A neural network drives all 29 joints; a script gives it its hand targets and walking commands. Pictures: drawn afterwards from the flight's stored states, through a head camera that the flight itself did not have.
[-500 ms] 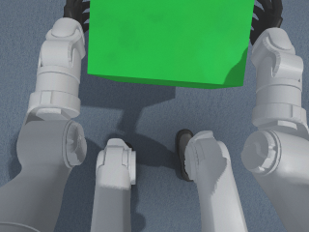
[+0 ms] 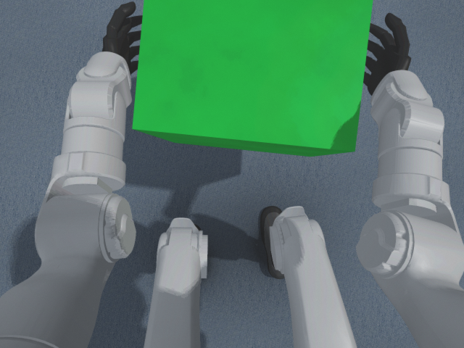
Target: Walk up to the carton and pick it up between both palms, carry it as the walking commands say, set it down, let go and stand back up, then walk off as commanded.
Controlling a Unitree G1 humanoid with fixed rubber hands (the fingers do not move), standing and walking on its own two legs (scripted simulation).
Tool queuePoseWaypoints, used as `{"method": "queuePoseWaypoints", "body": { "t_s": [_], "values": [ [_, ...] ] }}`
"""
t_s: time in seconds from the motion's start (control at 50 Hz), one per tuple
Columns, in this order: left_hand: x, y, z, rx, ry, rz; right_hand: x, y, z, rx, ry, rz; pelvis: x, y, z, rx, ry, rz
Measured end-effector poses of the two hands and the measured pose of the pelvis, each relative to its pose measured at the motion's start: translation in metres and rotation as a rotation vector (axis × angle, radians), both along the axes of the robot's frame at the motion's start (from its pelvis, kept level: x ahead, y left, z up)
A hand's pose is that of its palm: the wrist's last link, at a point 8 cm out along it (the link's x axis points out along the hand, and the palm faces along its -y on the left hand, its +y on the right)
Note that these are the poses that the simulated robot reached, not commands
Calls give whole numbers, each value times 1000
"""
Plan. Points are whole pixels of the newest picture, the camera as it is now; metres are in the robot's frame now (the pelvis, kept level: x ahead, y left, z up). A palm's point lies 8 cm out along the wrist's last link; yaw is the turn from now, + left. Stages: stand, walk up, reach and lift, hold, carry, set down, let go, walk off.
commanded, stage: reach and lift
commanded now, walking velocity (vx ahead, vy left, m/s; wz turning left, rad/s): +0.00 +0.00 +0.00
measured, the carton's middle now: (250, 70) +0.55 -0.06 -0.16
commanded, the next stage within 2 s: none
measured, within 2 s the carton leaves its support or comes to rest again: neither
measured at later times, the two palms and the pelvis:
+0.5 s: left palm (91, 39) +0.53 +0.14 +0.00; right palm (427, 70) +0.47 -0.24 +0.00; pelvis +0.01 +0.00 +0.06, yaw -1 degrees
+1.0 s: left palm (55, 29) +0.50 +0.14 +0.07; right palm out of the picture +0.44 -0.24 +0.08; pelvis +0.03 +0.01 +0.12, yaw -1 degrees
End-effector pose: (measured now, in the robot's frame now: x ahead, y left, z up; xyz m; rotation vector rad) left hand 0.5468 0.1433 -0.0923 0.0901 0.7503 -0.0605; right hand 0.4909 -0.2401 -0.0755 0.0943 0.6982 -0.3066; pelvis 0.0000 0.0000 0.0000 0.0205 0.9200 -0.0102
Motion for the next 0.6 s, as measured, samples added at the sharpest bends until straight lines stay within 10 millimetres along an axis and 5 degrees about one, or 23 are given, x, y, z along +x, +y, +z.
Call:
{"method": "queuePoseWaypoints", "body": {
  "t_s": [0.6],
  "values": [
    [-23, 5, 99, 0, -3, 9, -28, 5, 91, -3, 15, 2, 19, 2, 73, -9, -79, -10]
  ]
}}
